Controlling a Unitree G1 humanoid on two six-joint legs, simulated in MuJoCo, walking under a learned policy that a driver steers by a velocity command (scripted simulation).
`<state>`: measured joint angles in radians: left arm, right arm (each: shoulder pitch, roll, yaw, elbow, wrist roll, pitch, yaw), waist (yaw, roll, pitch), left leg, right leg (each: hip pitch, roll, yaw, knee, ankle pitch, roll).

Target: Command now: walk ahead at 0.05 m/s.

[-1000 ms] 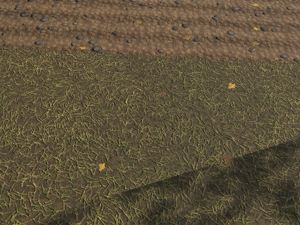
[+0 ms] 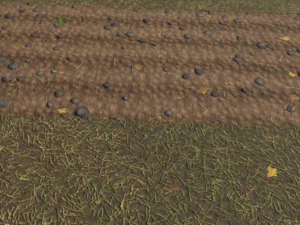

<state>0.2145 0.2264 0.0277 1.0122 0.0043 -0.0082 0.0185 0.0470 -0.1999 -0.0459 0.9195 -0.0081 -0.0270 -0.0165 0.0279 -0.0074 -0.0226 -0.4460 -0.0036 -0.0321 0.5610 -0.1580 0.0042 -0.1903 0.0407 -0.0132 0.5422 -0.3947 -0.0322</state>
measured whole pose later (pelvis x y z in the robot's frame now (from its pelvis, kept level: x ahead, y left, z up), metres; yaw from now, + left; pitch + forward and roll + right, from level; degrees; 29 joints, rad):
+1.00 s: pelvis +0.00 +0.01 +0.00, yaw +1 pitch -1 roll +0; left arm 0.34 0.16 0.03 1.10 0.00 -0.01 0.04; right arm 0.09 -0.20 -0.05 1.04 0.00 0.01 -0.04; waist 0.01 0.00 0.04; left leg -0.37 -0.03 -0.02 0.53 -0.16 0.03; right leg -0.11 0.01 -0.01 0.52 -0.40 -0.01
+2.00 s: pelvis +0.61 +0.07 +0.01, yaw +1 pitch +0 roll -1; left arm 0.33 0.26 0.07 0.96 0.04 -0.08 -0.02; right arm 0.24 -0.25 -0.04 0.90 -0.03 -0.09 0.03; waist 0.01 0.03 0.03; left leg -0.46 0.06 -0.05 1.30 -0.24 0.11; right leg -0.26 0.09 -0.11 0.47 -0.22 -0.10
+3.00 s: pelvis +1.60 +0.04 +0.01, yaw -18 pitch +1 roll -1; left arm 0.47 0.31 0.07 0.94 0.00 -0.06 -0.01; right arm 0.07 -0.24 0.01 0.68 -0.07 -0.09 0.01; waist 0.05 0.00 0.03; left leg -0.65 0.13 -0.09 1.13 -0.31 -0.04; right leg -0.12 0.23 0.07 0.37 -0.24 -0.19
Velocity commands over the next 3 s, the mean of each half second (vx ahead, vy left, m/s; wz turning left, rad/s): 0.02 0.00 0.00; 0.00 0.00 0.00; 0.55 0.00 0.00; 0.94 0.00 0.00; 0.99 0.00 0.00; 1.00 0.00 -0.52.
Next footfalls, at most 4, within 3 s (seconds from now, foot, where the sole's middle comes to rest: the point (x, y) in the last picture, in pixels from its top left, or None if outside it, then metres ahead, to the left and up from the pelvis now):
1.34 left None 0.22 0.19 -0.76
1.82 right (156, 188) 0.67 0.01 -0.76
2.30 left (127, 112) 1.14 0.18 -0.76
2.78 right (154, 63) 1.59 0.03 -0.76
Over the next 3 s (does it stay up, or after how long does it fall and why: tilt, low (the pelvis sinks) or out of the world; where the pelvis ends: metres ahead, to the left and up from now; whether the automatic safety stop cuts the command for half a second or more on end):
stays up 1.60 0.04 0.01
